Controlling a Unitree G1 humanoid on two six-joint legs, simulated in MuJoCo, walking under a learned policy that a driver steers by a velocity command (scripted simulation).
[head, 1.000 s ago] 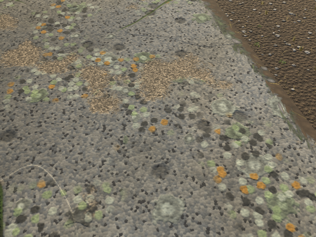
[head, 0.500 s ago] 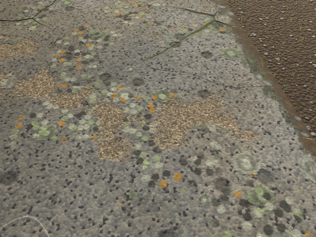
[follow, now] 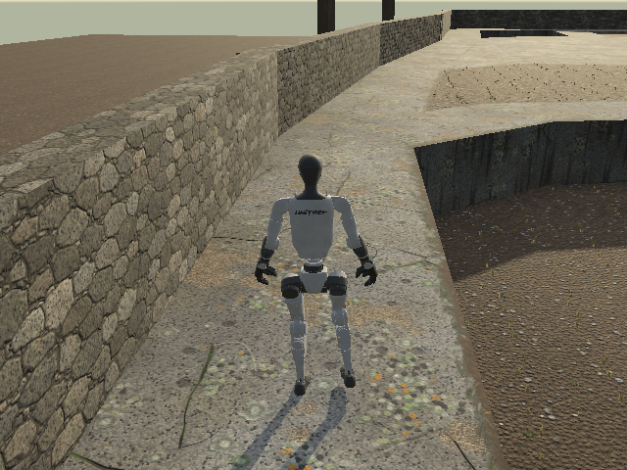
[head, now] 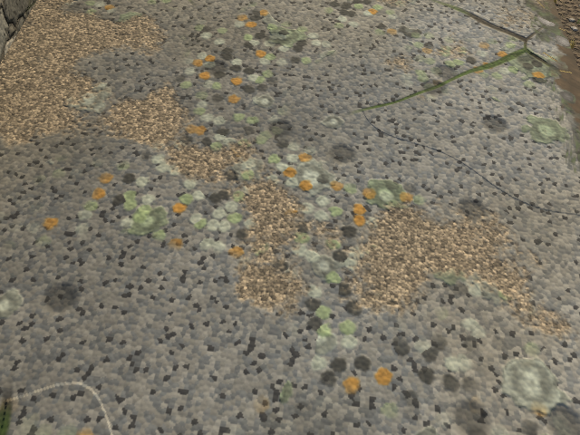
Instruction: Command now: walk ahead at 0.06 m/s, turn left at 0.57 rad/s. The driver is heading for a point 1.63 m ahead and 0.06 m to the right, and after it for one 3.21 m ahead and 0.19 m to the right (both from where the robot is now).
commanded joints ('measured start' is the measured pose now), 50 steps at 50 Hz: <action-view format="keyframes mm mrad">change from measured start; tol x32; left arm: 1 51 77 24 -42 -5 -2 1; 50 89 165 48 -114 -20 0 -30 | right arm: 1 -37 -161 -45 -85 3 7 -19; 50 -76 -94 -42 -11 -4 2 -39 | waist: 1 22 136 -192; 8 53 170 -180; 10 -22 -287 -145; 32 25 240 -71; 41 65 146 -118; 43 24 -303 -118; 50 26 -84 -143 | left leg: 1 89 220 -263 -121 -14 138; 8 126 178 -363 26 62 69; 10 -185 -59 -64 348 -489 -50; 14 -227 36 -36 761 -383 -153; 25 314 100 87 -148 8 -108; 38 278 442 -39 -42 394 127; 41 210 386 70 69 262 49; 44 -229 94 72 708 -628 -152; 50 -202 130 24 714 -283 -157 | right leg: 1 108 31 -22 -82 64 9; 11 474 -404 403 -611 555 -380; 21 469 -186 41 -547 567 -300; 35 88 -13 -115 -35 -248 -74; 41 348 38 -213 -370 95 -108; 43 596 -258 297 -546 698 -280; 50 516 -175 204 -579 550 -321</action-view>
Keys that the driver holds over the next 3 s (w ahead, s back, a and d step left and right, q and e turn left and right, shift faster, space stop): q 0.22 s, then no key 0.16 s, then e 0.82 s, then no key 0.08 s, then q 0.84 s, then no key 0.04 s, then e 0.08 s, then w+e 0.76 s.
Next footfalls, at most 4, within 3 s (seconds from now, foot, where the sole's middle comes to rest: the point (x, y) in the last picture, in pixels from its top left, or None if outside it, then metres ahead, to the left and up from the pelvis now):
0.18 right None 0.13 -0.16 -0.77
0.52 left None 0.05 0.10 -0.77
0.84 right None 0.08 -0.15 -0.77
1.38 left None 0.12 0.07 -0.77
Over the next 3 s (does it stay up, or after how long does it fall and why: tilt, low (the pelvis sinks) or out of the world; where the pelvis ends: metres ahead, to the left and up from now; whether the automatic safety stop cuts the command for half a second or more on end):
stays up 0.31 -0.01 -0.01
